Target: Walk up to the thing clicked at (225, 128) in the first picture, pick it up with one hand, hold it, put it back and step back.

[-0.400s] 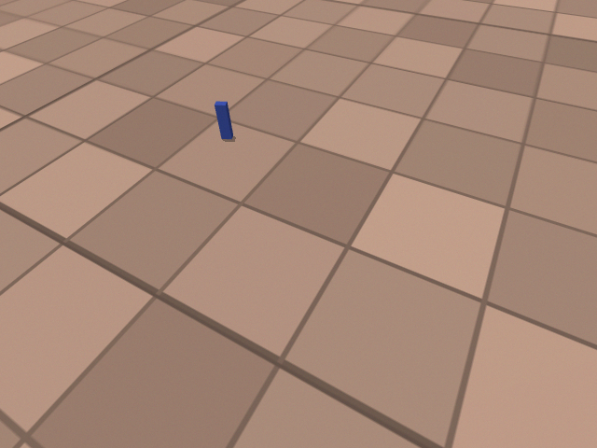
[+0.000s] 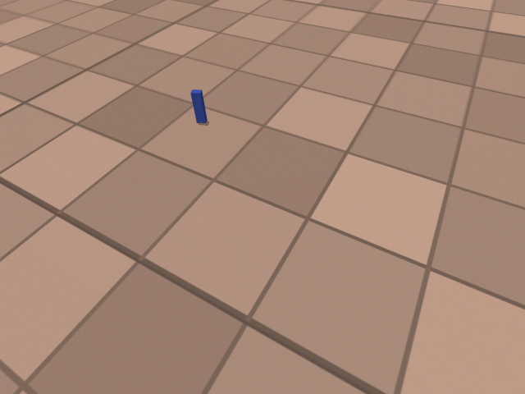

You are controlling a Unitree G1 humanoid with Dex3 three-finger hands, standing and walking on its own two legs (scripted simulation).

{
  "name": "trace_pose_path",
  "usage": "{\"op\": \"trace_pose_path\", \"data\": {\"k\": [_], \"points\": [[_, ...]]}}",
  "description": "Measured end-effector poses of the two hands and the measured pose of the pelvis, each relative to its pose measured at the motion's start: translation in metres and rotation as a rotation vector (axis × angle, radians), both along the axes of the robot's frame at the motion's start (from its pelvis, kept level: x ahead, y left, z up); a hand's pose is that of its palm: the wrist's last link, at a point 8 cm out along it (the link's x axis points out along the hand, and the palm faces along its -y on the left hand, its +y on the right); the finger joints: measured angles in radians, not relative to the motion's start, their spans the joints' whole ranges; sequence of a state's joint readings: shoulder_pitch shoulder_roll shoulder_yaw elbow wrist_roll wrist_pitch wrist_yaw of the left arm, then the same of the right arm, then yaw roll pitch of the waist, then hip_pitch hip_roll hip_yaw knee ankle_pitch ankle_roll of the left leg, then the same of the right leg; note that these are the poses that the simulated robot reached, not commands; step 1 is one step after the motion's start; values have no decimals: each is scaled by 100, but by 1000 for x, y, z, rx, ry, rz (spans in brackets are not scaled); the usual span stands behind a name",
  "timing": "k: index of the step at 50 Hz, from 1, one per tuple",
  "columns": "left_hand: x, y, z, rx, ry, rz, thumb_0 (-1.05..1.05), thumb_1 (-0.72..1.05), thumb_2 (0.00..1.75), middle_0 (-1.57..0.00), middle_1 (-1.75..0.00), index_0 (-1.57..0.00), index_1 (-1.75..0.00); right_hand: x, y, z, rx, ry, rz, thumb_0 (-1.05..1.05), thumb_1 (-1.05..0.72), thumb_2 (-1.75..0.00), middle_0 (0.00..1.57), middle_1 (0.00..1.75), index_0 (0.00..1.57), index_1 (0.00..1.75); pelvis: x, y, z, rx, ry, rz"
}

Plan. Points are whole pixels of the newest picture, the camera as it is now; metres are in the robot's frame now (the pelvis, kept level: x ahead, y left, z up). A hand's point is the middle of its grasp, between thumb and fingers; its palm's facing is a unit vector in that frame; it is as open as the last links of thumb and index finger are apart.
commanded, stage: stand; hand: left
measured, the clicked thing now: (199, 106) +1.88 +0.46 -0.67
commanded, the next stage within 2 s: walk up in 0.72 s
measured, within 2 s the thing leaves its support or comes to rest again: neither
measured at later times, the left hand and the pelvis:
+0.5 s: hand out of the picture +0.07 +0.25 -0.16, palm faces -0.02 -0.94 -0.34, open 7.4 cm; pelvis +0.00 +0.00 +0.00, yaw +0 degrees
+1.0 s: hand out of the picture +0.06 +0.34 -0.15, palm faces +0.09 -0.92 -0.38, open 7.4 cm; pelvis +0.05 +0.04 -0.01, yaw +5 degrees
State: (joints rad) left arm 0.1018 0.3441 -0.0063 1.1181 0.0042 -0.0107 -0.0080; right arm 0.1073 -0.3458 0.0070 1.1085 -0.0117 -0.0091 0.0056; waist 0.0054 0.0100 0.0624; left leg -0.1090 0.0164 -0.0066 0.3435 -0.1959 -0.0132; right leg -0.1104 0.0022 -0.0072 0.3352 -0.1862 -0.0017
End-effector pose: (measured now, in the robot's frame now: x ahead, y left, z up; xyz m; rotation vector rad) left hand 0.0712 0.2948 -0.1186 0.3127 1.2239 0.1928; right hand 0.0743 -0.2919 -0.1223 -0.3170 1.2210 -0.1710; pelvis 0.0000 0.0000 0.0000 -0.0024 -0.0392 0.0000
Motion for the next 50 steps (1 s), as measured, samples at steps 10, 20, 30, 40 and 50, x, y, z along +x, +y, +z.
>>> {"op": "trace_pose_path", "data": {"k": [10, 20, 30, 40, 50], "points": [[3, 1, 1, -3, -20, 0, 1, 90, 90, -20, -30, -20, -30, 0, 0, 2, -5, -13, 0, 0, -91, -90, 20, 30, 20, 30, -1, 1, 0, 1, -7, 0], [-4, 2, 1, -1, -6, 3, 1, 90, 90, -20, -30, -20, -30, -8, 1, 1, -1, 3, -3, 0, -91, -90, 20, 30, 20, 30, -3, 1, 1, 1, -5, 1], [-13, 3, -1, 0, 22, 8, 1, 90, 90, -20, -30, -20, -30, -13, 0, 0, 0, 26, -6, 0, -91, -90, 20, 30, 20, 30, -3, 1, 1, 1, -2, 0], [-7, 11, 4, -16, -48, 19, 1, 90, 90, -20, -30, -20, -30, -4, -6, 1, 11, -4, 14, 0, -90, -90, 20, 30, 20, 30, 5, 3, -3, -10, 12, 24], [-22, 88, 7, 49, -36, 109, 1, 90, 90, -21, -30, -20, -30, 85, 8, 28, -52, -75, 124, 1, -91, -90, 20, 30, 20, 30, 49, 42, -8, -25, 5, 92]]}}
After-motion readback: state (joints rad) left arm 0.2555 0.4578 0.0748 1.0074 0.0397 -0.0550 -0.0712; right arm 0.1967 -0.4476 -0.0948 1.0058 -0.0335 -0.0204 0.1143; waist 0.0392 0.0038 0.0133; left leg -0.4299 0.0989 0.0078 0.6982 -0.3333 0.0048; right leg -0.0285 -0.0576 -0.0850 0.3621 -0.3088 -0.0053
